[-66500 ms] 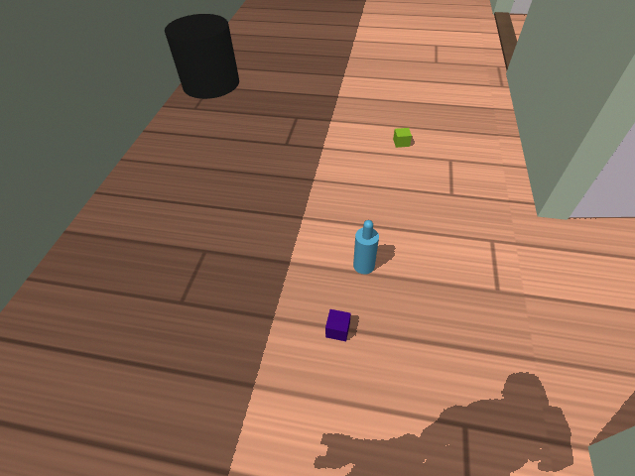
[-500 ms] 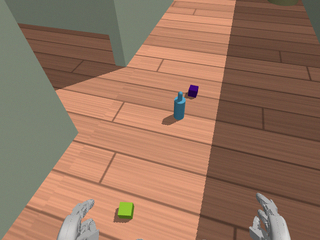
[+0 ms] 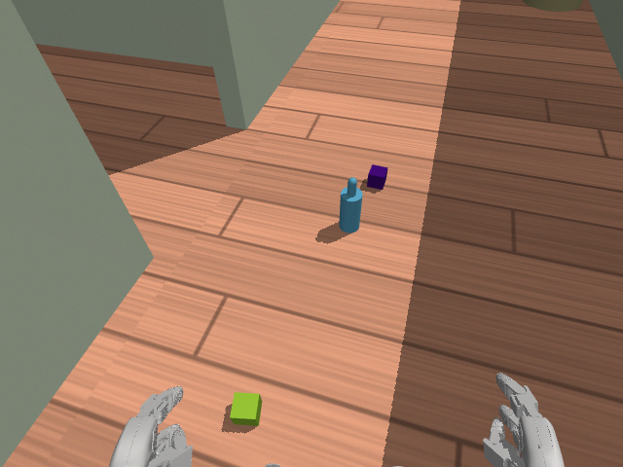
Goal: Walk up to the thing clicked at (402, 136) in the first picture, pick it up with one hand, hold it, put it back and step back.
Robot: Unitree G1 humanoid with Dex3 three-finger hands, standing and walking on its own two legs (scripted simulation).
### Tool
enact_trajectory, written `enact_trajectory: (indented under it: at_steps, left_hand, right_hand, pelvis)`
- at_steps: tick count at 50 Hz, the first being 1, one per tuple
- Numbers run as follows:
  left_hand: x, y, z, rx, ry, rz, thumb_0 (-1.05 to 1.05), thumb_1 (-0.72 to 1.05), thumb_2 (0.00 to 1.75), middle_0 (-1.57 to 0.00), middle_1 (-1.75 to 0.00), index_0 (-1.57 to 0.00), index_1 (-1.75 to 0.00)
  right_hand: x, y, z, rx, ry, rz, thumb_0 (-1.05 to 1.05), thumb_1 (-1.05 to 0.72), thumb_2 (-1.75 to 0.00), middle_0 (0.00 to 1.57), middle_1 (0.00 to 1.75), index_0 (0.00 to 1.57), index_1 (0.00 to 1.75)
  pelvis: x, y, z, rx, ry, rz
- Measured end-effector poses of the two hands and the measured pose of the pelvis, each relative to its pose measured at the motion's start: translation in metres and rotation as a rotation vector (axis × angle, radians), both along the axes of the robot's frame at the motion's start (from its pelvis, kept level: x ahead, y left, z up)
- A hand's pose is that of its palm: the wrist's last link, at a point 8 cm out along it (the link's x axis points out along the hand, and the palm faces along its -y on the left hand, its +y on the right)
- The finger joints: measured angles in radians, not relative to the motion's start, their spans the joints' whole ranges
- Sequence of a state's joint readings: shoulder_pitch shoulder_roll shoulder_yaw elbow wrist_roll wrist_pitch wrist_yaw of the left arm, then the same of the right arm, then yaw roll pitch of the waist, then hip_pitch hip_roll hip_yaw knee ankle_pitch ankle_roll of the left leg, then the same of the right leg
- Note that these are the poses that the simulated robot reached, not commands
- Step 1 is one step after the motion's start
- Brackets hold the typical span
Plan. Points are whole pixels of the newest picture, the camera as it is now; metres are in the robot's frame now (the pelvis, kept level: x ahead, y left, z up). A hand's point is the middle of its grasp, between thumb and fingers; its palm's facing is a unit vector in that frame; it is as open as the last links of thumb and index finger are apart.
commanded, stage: home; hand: left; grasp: from above
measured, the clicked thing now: (246, 409) +0.40 +0.23 -0.68
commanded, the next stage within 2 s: stand in 0.66 s
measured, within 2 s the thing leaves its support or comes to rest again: neither
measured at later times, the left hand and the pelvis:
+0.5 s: hand (187, 451) +0.17 +0.18 -0.04, palm faces +0.04 -0.98 -0.21, open 7.4 cm; pelvis +0.00 +0.00 +0.00, yaw +0 degrees
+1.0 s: hand out of the picture +0.13 +0.23 -0.10, palm faces +0.02 -0.94 -0.34, open 7.4 cm; pelvis -0.01 +0.00 +0.03, yaw +0 degrees
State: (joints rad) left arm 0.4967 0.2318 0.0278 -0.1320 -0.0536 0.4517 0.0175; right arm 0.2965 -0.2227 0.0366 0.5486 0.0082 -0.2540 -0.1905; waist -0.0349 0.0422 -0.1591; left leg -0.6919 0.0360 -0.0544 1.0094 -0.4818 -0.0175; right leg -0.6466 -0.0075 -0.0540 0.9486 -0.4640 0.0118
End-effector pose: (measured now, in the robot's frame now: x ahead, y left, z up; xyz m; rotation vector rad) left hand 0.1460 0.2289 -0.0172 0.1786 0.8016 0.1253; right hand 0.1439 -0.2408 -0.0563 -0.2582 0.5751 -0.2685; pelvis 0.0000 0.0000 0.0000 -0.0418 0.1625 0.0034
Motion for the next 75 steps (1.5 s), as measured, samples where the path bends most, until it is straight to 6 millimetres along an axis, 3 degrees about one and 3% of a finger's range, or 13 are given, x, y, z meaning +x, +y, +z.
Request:
enact_trajectory:
  at_steps: [38,42,46,52,62,68,75]
  left_hand:
    - [0.004,0.001,0.000,0.004,-0.003,-0.003,0.02,0.91,0.90,-0.20,-0.30,-0.20,-0.30]
    - [0.008,0.012,-0.018,0.097,-0.025,-0.037,0.01,0.91,0.90,-0.20,-0.30,-0.20,-0.30]
    - [-0.007,0.029,-0.035,0.131,0.057,-0.017,0.01,0.91,0.90,-0.20,-0.30,-0.21,-0.30]
    - [-0.047,0.048,-0.051,0.134,0.216,0.044,0.01,0.91,0.90,-0.20,-0.30,-0.20,-0.30]
    - [-0.108,0.051,-0.055,0.099,0.416,0.109,0.01,0.91,0.90,-0.20,-0.30,-0.20,-0.30]
    - [-0.124,0.052,-0.052,0.092,0.465,0.125,0.01,0.91,0.90,-0.20,-0.30,-0.20,-0.30]
    - [-0.129,0.057,-0.047,0.102,0.474,0.129,0.01,0.91,0.90,-0.20,-0.30,-0.20,-0.30]
  right_hand:
    - [0.004,0.000,-0.002,0.004,0.009,-0.003,0.01,-0.90,-0.90,0.20,0.30,0.21,0.30]
    - [-0.001,-0.006,-0.018,-0.039,0.226,0.130,0.01,-0.90,-0.90,0.20,0.30,0.21,0.29]
    - [-0.016,-0.020,-0.023,-0.011,0.368,0.127,0.01,-0.90,-0.90,0.21,0.30,0.21,0.30]
    - [-0.045,-0.036,-0.017,0.001,0.474,0.051,0.01,-0.90,-0.90,0.21,0.30,0.21,0.30]
    - [-0.084,-0.032,-0.013,0.037,0.615,-0.011,0.01,-0.90,-0.90,0.20,0.30,0.21,0.29]
    - [-0.094,-0.026,-0.012,0.059,0.646,-0.021,0.01,-0.90,-0.90,0.20,0.30,0.21,0.29]
    - [-0.099,-0.025,-0.011,0.069,0.653,-0.023,0.01,-0.90,-0.90,0.20,0.30,0.21,0.30]
  pelvis:
    - [0.004,0.000,-0.001,-0.001,0.009,0.000]
    - [-0.003,-0.001,0.008,0.025,-0.079,-0.004]
    - [-0.006,-0.002,0.017,0.046,-0.125,-0.004]
    - [-0.005,0.000,0.030,0.045,-0.166,-0.003]
    - [-0.004,0.003,0.052,0.037,-0.217,0.001]
    - [-0.007,0.006,0.059,0.038,-0.238,0.002]
    - [-0.011,0.006,0.062,0.040,-0.251,0.003]
